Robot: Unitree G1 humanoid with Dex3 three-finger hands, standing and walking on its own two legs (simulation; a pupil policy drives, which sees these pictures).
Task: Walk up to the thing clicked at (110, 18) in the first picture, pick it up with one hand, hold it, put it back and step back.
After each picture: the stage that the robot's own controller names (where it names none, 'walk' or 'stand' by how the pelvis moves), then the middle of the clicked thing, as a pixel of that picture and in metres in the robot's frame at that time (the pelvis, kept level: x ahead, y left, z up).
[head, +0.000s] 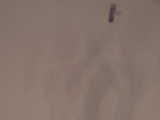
stand; (112, 13) +1.87 -0.36 -0.66
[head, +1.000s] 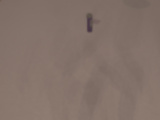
walk; (89, 23) +1.76 +0.04 -0.63
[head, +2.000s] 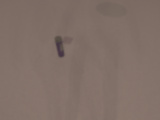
walk; (59, 47) +1.18 +0.30 -0.65
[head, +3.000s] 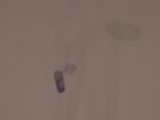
walk; (59, 82) +0.73 +0.24 -0.64
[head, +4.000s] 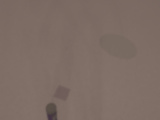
walk; (52, 114) +0.46 +0.17 -0.64
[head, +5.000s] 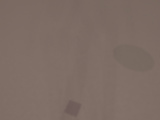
stand; out of the picture +0.38 +0.18 -0.65
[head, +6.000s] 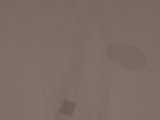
stand; out of the picture +0.36 +0.19 -0.66
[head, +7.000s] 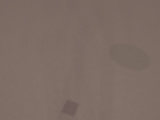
stand; out of the picture +0.37 +0.18 -0.66
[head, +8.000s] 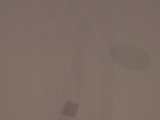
stand; out of the picture +0.36 +0.18 -0.66
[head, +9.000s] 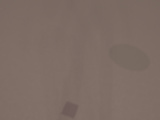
go down; out of the picture +0.36 +0.18 -0.66
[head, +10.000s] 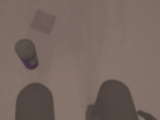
go down; (28, 56) +0.45 +0.19 -0.29
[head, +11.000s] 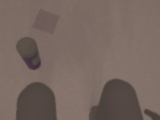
approach; (31, 56) +0.45 +0.19 -0.27
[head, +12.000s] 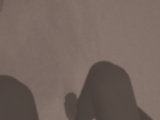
close in; out of the picture +0.44 +0.24 -0.17
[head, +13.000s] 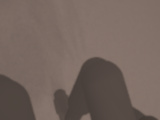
close; out of the picture +0.44 +0.25 -0.16
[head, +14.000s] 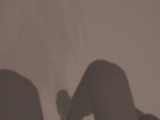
lift; out of the picture +0.39 +0.23 -0.17
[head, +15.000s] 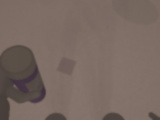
lift; (28, 80) +0.32 +0.17 +0.03
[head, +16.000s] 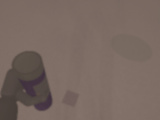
hold; (36, 86) +0.31 +0.16 +0.06
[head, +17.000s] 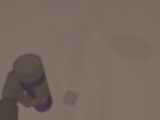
hold; (37, 87) +0.31 +0.16 +0.05
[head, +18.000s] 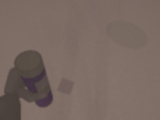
crouch; (37, 83) +0.33 +0.16 +0.01
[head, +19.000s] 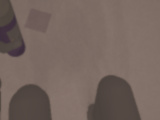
lower; (7, 32) +0.48 +0.19 -0.04
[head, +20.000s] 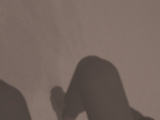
lower; out of the picture +0.46 +0.26 -0.17
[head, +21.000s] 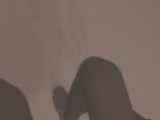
lower; out of the picture +0.44 +0.25 -0.17
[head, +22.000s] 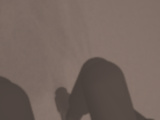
lower; out of the picture +0.43 +0.26 -0.17
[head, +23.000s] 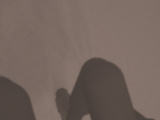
lower; out of the picture +0.43 +0.25 -0.16
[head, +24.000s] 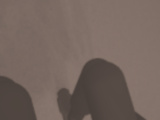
draw back; out of the picture +0.43 +0.23 -0.16
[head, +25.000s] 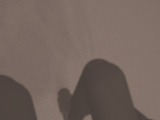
rise; out of the picture +0.44 +0.24 -0.17
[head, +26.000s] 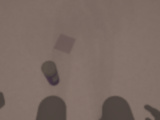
walk; (51, 74) +0.44 +0.17 -0.39
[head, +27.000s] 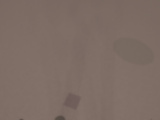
stand; out of the picture +0.39 +0.14 -0.60
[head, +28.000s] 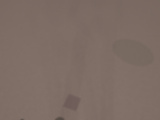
stand; out of the picture +0.38 +0.14 -0.60
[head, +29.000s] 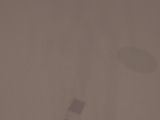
stand; out of the picture +0.40 +0.13 -0.65
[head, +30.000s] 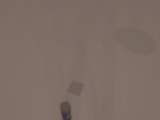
walk; (66, 112) +0.43 +0.11 -0.63
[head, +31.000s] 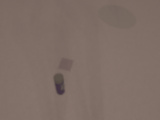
walk; (59, 84) +0.58 +0.16 -0.63
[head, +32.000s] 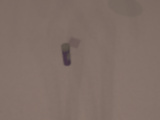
walk; (66, 55) +0.89 +0.17 -0.62
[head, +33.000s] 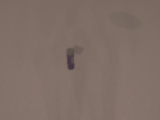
stand; (70, 59) +1.02 +0.15 -0.64
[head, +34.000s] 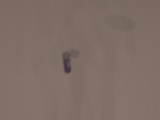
stand; (66, 63) +1.02 +0.17 -0.66
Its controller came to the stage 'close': yes
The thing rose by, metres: 0.69
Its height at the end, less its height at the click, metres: +0.00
